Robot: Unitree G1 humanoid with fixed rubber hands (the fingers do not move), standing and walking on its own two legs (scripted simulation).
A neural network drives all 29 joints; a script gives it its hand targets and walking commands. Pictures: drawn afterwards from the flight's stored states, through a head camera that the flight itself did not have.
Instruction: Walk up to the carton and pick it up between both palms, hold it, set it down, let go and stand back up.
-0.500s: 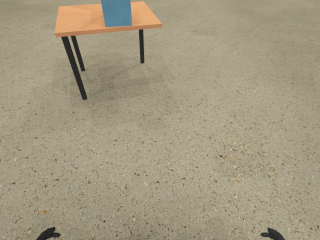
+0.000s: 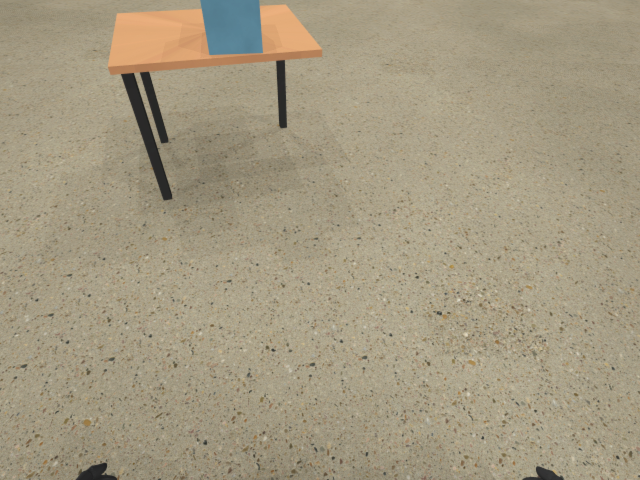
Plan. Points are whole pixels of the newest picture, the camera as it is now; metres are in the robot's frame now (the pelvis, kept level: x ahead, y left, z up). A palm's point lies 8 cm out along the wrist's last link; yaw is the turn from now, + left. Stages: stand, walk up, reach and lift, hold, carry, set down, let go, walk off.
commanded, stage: stand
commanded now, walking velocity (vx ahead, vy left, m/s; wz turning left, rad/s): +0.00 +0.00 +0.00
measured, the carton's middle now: (230, 5) +1.74 +0.39 +0.03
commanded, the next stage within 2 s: walk up in 0.34 s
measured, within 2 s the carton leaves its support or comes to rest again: neither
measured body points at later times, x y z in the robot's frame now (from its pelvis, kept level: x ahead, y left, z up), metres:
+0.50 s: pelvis +0.00 +0.00 +0.00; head +0.00 +0.00 +0.45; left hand +0.11 +0.31 -0.11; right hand +0.12 -0.31 -0.10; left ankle +0.03 +0.13 -0.72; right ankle +0.02 -0.12 -0.72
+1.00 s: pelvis +0.09 +0.11 +0.00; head +0.08 +0.14 +0.44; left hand +0.19 +0.45 -0.11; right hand +0.18 -0.25 -0.06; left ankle +0.12 +0.21 -0.72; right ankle +0.04 -0.07 -0.66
